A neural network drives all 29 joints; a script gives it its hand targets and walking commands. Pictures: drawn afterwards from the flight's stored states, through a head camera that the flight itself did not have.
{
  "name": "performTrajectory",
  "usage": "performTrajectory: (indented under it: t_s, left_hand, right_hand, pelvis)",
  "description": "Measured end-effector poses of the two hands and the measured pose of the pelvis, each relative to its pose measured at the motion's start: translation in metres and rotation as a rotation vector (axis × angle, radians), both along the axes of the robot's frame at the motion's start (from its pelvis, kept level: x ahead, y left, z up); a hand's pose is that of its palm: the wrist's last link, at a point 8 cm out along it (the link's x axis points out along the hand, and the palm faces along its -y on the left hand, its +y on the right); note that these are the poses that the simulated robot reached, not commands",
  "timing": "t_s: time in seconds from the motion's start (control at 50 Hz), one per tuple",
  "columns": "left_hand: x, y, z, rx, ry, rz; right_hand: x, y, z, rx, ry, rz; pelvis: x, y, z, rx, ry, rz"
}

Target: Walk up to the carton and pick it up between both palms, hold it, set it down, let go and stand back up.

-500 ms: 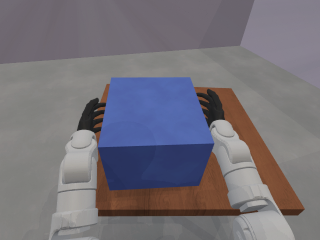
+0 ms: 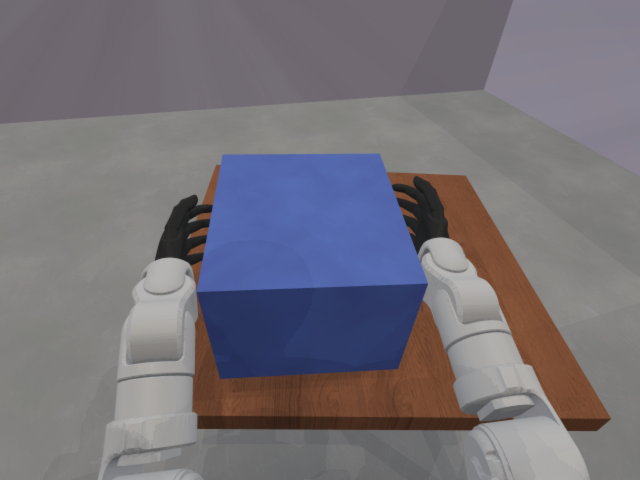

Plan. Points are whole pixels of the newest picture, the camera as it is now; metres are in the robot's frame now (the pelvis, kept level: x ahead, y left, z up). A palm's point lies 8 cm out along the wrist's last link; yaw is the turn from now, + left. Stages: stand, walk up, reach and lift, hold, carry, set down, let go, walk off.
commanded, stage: hold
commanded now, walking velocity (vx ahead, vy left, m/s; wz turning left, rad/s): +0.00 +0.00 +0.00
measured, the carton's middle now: (306, 257) +0.37 +0.00 +0.14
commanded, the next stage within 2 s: set down in 0.26 s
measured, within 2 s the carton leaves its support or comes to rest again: neither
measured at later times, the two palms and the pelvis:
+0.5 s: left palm (177, 247) +0.35 +0.15 +0.18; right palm (437, 228) +0.36 -0.16 +0.19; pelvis +0.01 +0.00 +0.00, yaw +0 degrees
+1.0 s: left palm (195, 272) +0.36 +0.14 +0.12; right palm (426, 246) +0.39 -0.16 +0.14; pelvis +0.02 -0.02 +0.00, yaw +2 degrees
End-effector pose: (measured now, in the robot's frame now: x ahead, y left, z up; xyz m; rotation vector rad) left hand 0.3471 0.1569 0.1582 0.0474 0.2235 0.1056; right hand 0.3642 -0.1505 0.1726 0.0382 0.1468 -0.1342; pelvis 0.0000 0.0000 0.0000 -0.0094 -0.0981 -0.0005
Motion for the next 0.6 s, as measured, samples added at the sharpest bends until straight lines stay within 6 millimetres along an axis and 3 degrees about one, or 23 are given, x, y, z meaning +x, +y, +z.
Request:
performTrajectory:
  t_s: [0.1,0.24,0.38,0.6]
  left_hand:
    - [0.002,-0.001,0.000,0.014,-0.004,-0.007]
    - [0.003,-0.005,0.018,0.002,-0.069,-0.004]
    - [0.004,-0.008,0.008,-0.001,-0.017,-0.016]
    - [0.005,-0.004,0.024,0.015,-0.137,0.016]
  right_hand:
    - [0.000,-0.002,-0.001,0.009,-0.005,-0.004]
    - [-0.001,-0.005,0.016,0.025,-0.071,-0.013]
    - [0.000,-0.008,0.007,-0.001,-0.016,-0.016]
    - [0.008,-0.004,0.022,0.004,-0.162,0.011]
  pelvis:
    - [0.001,0.001,0.000,-0.002,0.008,0.003]
    - [0.005,0.001,0.000,-0.003,0.001,-0.004]
    - [0.008,-0.002,0.000,0.002,-0.024,-0.008]
    - [0.010,-0.006,0.000,0.006,-0.048,-0.003]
